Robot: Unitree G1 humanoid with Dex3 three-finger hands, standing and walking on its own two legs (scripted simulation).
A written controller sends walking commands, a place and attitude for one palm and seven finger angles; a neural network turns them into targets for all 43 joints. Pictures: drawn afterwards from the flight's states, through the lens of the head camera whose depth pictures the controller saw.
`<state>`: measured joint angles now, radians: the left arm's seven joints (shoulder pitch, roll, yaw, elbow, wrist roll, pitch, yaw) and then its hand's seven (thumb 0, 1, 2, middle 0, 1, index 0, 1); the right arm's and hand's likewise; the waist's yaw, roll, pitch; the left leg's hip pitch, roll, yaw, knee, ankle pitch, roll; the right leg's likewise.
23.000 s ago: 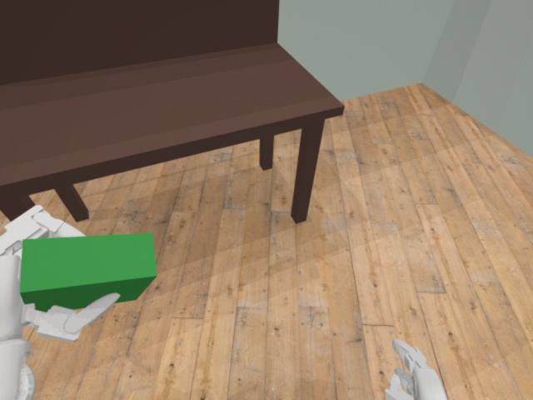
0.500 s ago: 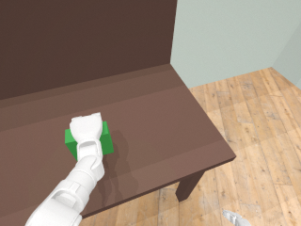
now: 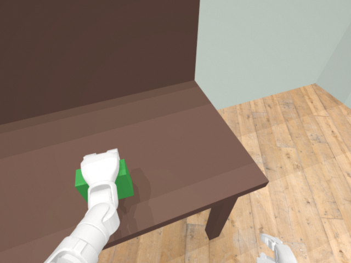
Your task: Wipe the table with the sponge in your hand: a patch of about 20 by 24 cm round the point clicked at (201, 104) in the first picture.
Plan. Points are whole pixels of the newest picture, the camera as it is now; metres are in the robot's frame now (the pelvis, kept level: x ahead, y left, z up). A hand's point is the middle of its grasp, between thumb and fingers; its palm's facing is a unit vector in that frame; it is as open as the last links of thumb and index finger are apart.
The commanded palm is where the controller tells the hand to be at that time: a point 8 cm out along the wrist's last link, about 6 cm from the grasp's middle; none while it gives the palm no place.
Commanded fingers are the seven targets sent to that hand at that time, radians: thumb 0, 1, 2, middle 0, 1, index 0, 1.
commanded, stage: wipe back along the middle lane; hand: left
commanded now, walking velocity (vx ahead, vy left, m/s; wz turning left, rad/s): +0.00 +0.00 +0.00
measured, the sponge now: (108, 186) +0.32 +0.22 -0.06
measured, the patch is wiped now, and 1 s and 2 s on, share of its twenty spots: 0.85 0.85 0.90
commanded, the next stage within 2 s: slide across to the third lane in 1.04 s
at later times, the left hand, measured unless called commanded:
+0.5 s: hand (107, 184) +0.31 +0.21 -0.02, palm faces -0.07 -0.01 -1.00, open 9.5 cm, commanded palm +0.26 +0.18 +0.00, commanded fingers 0.00 0.10 1.30 -1.20 -1.60 -1.20 -1.60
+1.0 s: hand (107, 184) +0.31 +0.21 -0.02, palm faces -0.07 -0.02 -1.00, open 9.4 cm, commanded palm +0.27 +0.19 +0.00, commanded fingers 0.00 0.10 1.30 -1.20 -1.60 -1.20 -1.60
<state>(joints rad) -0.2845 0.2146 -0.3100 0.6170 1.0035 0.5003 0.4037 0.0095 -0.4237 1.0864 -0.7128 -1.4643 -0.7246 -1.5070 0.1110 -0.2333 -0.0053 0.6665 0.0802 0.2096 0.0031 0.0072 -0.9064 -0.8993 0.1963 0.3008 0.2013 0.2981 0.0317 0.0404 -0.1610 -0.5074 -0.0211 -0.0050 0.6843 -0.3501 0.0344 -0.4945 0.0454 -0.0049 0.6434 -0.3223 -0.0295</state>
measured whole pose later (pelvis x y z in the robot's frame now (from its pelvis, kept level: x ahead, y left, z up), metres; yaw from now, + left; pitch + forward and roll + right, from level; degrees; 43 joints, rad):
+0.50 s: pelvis -0.01 -0.01 +0.00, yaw +0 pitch +10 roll -1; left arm -0.26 0.20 -0.33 0.59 1.01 0.51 0.40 0.02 -0.43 1.09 -0.72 -1.46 -0.74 -1.50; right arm 0.08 -0.23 -0.01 0.66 0.08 0.19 0.00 0.01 -0.91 -0.90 0.20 0.30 0.20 0.30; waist 0.05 0.04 -0.16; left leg -0.52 -0.02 -0.01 0.70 -0.35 0.03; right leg -0.51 0.04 -0.01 0.68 -0.33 -0.04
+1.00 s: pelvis -0.01 -0.01 +0.00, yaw +0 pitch +10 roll -1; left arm -0.27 0.21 -0.29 0.60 1.01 0.49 0.39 0.00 -0.45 1.09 -0.75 -1.43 -0.76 -1.47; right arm 0.11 -0.24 -0.01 0.67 0.08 0.18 -0.02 0.01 -0.91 -0.90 0.20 0.30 0.20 0.30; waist 0.04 0.04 -0.16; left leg -0.53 -0.02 0.00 0.70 -0.34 0.03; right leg -0.53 0.05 0.00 0.68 -0.32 -0.04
